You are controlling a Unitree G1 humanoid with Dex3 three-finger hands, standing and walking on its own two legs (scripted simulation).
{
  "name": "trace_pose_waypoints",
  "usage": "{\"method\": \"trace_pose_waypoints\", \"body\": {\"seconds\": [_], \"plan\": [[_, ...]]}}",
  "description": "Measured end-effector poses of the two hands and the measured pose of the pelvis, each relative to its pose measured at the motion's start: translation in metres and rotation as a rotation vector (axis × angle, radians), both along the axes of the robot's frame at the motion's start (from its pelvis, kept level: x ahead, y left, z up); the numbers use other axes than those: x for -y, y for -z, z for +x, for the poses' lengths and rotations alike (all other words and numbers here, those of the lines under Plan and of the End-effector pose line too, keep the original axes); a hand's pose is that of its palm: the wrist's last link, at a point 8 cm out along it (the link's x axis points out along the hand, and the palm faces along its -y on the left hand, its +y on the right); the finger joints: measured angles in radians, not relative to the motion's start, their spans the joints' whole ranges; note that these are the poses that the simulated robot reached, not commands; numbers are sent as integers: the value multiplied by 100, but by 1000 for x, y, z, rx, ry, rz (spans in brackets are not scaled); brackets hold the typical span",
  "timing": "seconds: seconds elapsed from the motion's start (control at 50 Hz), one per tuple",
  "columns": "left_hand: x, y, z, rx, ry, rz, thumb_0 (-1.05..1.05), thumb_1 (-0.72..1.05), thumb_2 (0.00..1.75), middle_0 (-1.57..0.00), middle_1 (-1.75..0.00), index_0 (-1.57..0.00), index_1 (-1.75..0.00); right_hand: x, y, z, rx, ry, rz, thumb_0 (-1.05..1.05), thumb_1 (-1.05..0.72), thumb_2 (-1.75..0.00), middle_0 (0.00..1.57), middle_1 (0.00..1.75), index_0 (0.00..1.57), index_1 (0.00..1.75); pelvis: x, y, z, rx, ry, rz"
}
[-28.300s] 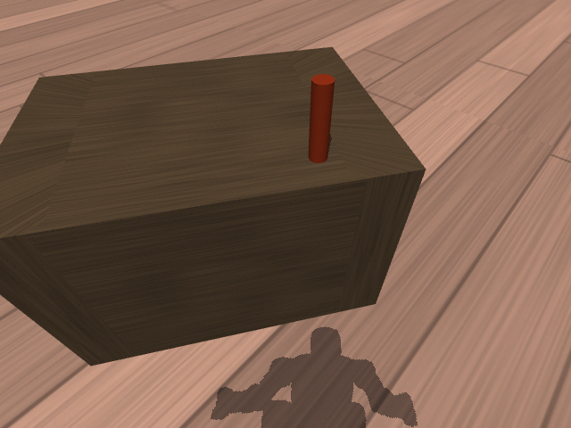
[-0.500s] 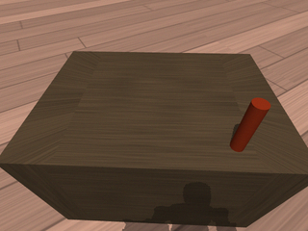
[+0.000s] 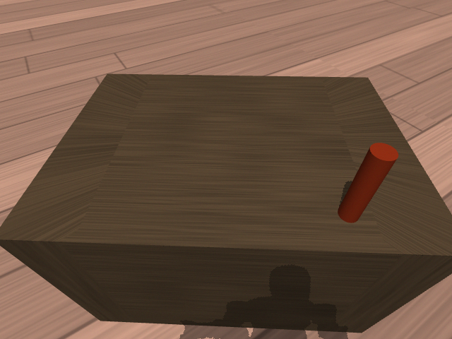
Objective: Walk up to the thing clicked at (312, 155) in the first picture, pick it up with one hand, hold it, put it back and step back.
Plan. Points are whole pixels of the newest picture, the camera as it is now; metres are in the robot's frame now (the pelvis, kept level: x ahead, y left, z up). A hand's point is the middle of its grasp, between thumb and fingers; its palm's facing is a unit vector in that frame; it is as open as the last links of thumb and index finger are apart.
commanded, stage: stand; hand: right
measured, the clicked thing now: (363, 187) +0.43 -0.26 +0.02
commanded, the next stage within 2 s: step back in 0.26 s
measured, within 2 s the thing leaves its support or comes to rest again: neither
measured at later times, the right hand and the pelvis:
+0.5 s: hand out of the picture +0.07 -0.27 -0.16, palm faces -0.01 +0.92 -0.40, open 7.4 cm; pelvis -0.04 +0.01 -0.02, yaw +0 degrees
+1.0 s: hand out of the picture -0.04 -0.23 -0.18, palm faces +0.02 +0.92 -0.39, open 7.4 cm; pelvis -0.13 +0.04 -0.03, yaw -5 degrees
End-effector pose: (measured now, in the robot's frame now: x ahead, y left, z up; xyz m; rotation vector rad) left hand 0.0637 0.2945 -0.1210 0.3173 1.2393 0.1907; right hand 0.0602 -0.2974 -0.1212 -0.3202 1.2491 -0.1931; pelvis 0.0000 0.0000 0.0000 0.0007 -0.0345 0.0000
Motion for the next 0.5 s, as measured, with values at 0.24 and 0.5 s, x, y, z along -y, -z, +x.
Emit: {"method": "trace_pose_waypoints", "body": {"seconds": [0.24,0.5], "plan": [[1,-1,2,-5,0,4,1,90,90,-20,-30,-20,-30,0,1,5,-2,-2,4,0,-90,-90,20,30,20,30,1,0,4,-3,0,1],[-29,7,8,66,16,43,1,90,90,-20,-30,-21,-30,11,-1,1,34,6,-57,0,-90,-90,20,30,20,30,-15,16,-36,-4,-3,1]]}}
